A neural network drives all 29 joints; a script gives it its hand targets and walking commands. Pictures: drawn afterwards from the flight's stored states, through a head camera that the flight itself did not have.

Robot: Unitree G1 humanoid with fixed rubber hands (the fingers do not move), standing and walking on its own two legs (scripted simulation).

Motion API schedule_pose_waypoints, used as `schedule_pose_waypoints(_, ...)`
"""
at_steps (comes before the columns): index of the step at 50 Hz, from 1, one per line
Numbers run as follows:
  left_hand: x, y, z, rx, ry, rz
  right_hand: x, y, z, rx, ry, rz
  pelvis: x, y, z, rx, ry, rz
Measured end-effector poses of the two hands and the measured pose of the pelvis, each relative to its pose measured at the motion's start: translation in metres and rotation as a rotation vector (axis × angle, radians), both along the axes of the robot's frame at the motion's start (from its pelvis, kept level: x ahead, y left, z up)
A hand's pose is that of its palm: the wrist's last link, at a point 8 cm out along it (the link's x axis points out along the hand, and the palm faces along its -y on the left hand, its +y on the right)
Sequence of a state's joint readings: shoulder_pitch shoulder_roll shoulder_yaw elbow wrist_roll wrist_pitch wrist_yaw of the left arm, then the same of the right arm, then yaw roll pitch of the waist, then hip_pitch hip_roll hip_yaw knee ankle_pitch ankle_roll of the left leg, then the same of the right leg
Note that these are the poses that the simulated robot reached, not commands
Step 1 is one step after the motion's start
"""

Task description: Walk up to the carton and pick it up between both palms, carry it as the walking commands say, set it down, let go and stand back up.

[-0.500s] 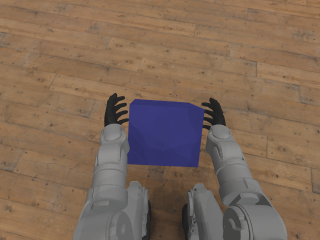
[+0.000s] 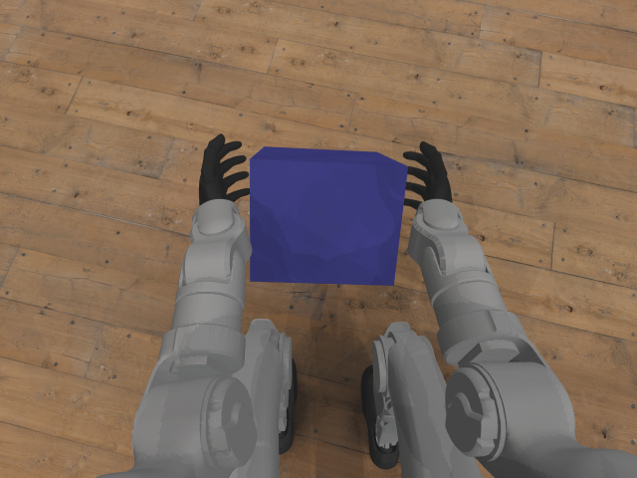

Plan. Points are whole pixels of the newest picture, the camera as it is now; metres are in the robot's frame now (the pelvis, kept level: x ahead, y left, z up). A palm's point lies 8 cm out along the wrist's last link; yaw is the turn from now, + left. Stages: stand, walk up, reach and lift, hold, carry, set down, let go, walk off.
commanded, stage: set down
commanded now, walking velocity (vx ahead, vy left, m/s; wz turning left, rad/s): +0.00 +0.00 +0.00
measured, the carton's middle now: (321, 208) +0.48 +0.02 -0.16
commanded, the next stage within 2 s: none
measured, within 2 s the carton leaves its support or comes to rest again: neither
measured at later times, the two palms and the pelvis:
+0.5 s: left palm (236, 207) +0.47 +0.14 -0.14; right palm (417, 210) +0.47 -0.12 -0.15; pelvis -0.01 +0.00 -0.07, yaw -1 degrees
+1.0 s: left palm (246, 206) +0.51 +0.15 -0.24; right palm (396, 218) +0.50 -0.12 -0.27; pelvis -0.03 +0.00 -0.13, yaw +0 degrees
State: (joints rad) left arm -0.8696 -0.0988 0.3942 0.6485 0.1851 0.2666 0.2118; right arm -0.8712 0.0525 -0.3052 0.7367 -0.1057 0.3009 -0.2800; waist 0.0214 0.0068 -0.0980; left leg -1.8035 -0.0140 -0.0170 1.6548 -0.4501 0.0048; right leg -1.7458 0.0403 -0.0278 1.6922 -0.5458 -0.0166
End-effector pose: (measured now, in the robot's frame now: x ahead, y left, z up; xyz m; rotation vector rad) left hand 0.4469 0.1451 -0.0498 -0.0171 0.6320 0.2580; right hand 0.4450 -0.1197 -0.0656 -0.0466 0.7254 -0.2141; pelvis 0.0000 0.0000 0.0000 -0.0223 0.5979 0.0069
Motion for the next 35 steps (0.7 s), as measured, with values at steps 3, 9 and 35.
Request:
schedule_pose_waypoints(3,0.004,-0.001,-0.011,0.0,0.001,-0.002,0.003,-0.001,-0.011,-0.002,0.0,-0.002,-0.001,-0.001,-0.009,0.001,0.012,-0.003)
schedule_pose_waypoints(9,0.01,-0.002,-0.033,0.002,0.001,-0.003,0.01,-0.002,-0.032,-0.004,-0.004,-0.001,-0.002,-0.002,-0.025,0.004,0.031,-0.008)
schedule_pose_waypoints(35,0.036,-0.005,-0.128,0.013,0.01,-0.011,0.034,-0.005,-0.128,-0.014,-0.001,0.004,-0.01,-0.001,-0.093,0.011,0.051,-0.026)
